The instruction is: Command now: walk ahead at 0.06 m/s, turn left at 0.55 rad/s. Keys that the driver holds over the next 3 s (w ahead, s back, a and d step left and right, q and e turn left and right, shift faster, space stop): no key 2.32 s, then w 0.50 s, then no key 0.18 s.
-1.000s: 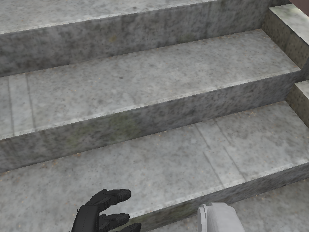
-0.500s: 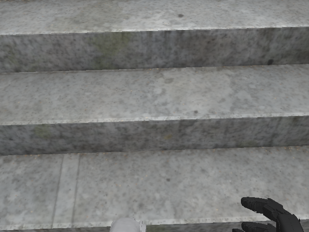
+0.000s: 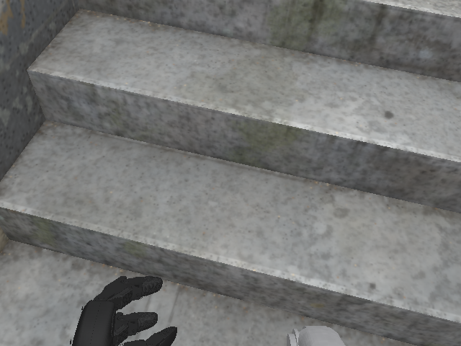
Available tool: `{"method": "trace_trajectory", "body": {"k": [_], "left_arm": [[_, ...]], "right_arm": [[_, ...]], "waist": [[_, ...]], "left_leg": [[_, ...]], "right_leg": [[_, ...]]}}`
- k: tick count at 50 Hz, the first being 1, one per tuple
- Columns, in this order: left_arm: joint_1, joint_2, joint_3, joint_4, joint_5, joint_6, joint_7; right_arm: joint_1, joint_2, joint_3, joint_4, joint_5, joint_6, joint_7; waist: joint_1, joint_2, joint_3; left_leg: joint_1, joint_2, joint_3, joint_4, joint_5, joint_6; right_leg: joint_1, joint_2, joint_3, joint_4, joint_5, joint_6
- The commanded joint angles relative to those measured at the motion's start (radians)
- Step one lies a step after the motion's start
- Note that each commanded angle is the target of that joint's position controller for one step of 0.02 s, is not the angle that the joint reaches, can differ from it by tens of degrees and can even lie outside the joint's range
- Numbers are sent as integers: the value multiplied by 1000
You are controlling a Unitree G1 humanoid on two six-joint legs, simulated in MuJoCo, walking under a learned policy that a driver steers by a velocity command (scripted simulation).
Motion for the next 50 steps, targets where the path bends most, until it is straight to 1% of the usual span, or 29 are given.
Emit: {"method": "trace_trajectory", "body": {"k": [1, 4, 10, 12, 13, 14, 16, 17, 18, 19, 20, 21, 22, 23, 24, 25, 26, 28, 31, 35, 37, 41, 43, 45, 46, 47, 48, 49, 50], "left_arm": [[-23, 16, 3, -63, -1, 21, 14], [-96, 13, -12, -80, 7, 32, 20], [-170, -40, -42, -140, 15, 59, 9], [-159, -20, -32, -154, 2, 70, 10], [-217, -30, -35, -189, -4, 72, 14], [-182, -29, -46, -190, -17, 75, 12], [-242, -46, -58, -217, -29, 78, -1], [-180, -52, -57, -195, -36, 77, -10], [11, -27, -38, -92, -70, 77, -12], [88, -2, -17, -58, -89, 75, -2], [167, 19, -3, -32, -87, 68, 5], [235, 60, 20, 4, -71, 61, 9], [250, 132, 38, 25, -35, 73, 27], [244, 116, 31, 18, -8, 94, 34], [152, 129, 42, 17, -29, 84, 22], [46, 129, 44, 15, -45, 71, 16], [7, 82, 33, 41, -56, 58, 16], [68, 31, 22, 113, -53, 35, 10], [152, 65, 38, 174, -46, 3, -2], [242, 114, 62, 230, -53, -34, 2], [279, 111, 70, 248, -41, -35, 12], [307, 104, 78, 248, -40, -22, 44], [310, 136, 85, 232, -28, 0, 52], [320, 181, 95, 199, -9, 25, 66], [361, 189, 102, 215, -19, 31, 60], [318, 190, 95, 217, -18, 21, 48], [341, 111, 73, 247, -19, 16, 34], [343, 27, 48, 245, -50, 12, 7], [371, 95, 68, 253, -74, 23, 13]], "right_arm": [[76, -140, -31, -48, -5, -17, -13], [64, -114, -16, -52, -3, -34, -12], [158, -96, -11, 42, 4, -46, -33], [156, -119, -23, 41, -3, -36, -50], [182, -133, -26, 36, 3, -40, -71], [170, -159, -27, 26, 10, -31, -76], [185, -147, -26, 40, 9, -3, -80], [164, -137, -26, 19, 5, -1, -76], [87, -126, -20, -6, 6, 5, -45], [89, -155, -26, -12, 24, -9, -21], [63, -174, -27, -4, 50, -24, -3], [93, -164, -25, 10, 62, -40, 16], [62, -114, -21, -53, 71, -24, 49], [30, -87, -16, -64, 22, -1, 58], [39, -21, -11, -79, -22, 16, 56], [26, 4, 2, -117, -32, 30, 43], [8, 21, 16, -137, -39, 38, 23], [91, 22, 24, -107, -51, 61, 7], [96, 34, 32, -96, -28, 57, 2], [-8, 39, 36, -114, -29, 51, 1], [-48, 31, 38, -136, -38, 49, 7], [-71, 53, 42, -157, -37, 68, 18], [-38, 49, 48, -152, -16, 71, 32], [-71, 50, 58, -159, 28, 81, 39], [-45, 43, 51, -130, 39, 82, 36], [62, 50, 44, -96, 32, 73, 13], [144, 46, 42, -57, 16, 51, 2], [163, 30, 48, -65, -11, 24, -1], [157, 76, 64, -82, -12, 25, -8]], "waist": [[-12, 102, -153], [-14, 50, -73], [-45, 110, -93], [-46, 153, -129], [-66, 165, -129], [-43, 108, -129], [-52, 109, -99], [-27, 155, -134], [36, 141, -231], [57, 199, -264], [120, 189, -279], [137, 146, -307], [120, -192, -303], [159, -336, -329], [99, -236, -236], [27, -176, -117], [-8, -120, -12], [-47, 9, 40], [-26, -27, 38], [8, -3, -3], [24, -70, -38], [34, -54, -76], [37, -67, -53], [91, -117, -47], [119, -78, -47], [49, -127, -52], [17, -26, -76], [-1, 219, -74], [8, 291, -109]], "left_leg": [[311, 264, -414, -211, 325, 44], [303, 269, -434, -268, 101, 68], [463, 257, -420, -316, 197, 101], [551, 311, -429, -324, 384, 149], [587, 390, -469, -355, 607, 168], [617, 379, -414, -405, 635, 149], [563, 354, -346, -497, 650, 127], [539, 365, -297, -467, 781, 96], [420, 314, -130, -429, 1169, 86], [354, 333, -150, -406, 1466, 86], [374, 335, -124, -314, 1547, 62], [354, 324, -124, -168, 1382, 30], [87, 188, -77, 31, 800, -63], [59, 76, -115, 380, -66, -93], [-24, 44, -251, 717, -143, -116], [-135, 46, -226, 880, -112, -113], [-209, 70, -185, 901, -54, -96], [-204, 56, -125, 881, 52, -88], [-301, 34, -95, 1029, 113, -86], [-455, 74, -71, 1058, 145, -104], [-500, 131, -24, 941, 143, -124], [-458, 195, -37, 834, 175, -162], [-370, 217, 56, 544, 7, -167], [-125, 213, 110, 151, -321, -153], [5, 150, 236, 35, -305, -141], [238, 152, 220, -31, -96, -99], [393, 167, 121, -186, -8, -84], [426, 375, -220, -360, -102, -49], [324, 479, -413, -464, -100, 25]], "right_leg": [[-245, 23, -5, 283, -31, -10], [-333, 9, -8, 272, -38, -1], [-359, -11, -36, 44, -112, 15], [-351, -19, -30, 74, -161, 23], [-344, -24, 43, 128, -314, -6], [-283, -43, -5, -72, -412, -20], [-74, -37, -73, -365, -543, -63], [80, -37, -32, -454, -587, -99], [400, 34, -173, -526, -607, -117], [602, 70, -197, -579, -476, -119], [704, 88, -180, -774, -366, -118], [808, 81, -41, -893, -330, -143], [878, -131, 381, -1095, -101, -253], [761, -250, 749, -1404, -74, -377], [635, -247, 793, -1432, -178, -383], [533, -236, 672, -1402, -359, -335], [453, -197, 509, -1348, -497, -267], [411, -105, 268, -1284, -449, -184], [465, -124, 237, -1328, -340, -213], [635, -165, 285, -1334, -244, -243], [751, -156, 273, -1356, -257, -251], [797, -205, 340, -1343, -87, -288], [809, -175, 281, -1394, -74, -273], [784, -169, 249, -1498, -203, -207], [746, -146, 198, -1519, -291, -209], [604, -199, 211, -1509, -190, -199], [543, -123, 129, -1397, -238, -151], [456, 8, -19, -1247, -285, -59], [584, 9, -20, -1177, -382, -22]]}}
Next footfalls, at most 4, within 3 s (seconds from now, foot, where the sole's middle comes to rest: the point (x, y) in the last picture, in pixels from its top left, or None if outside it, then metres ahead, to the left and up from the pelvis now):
0.40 right None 0.25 -0.20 -0.58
0.96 left None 0.33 0.03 -0.58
1.22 right None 0.31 -0.21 -0.58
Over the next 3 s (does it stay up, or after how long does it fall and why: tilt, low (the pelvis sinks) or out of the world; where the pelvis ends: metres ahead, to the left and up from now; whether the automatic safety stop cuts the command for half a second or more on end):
stays up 0.49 -0.06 0.22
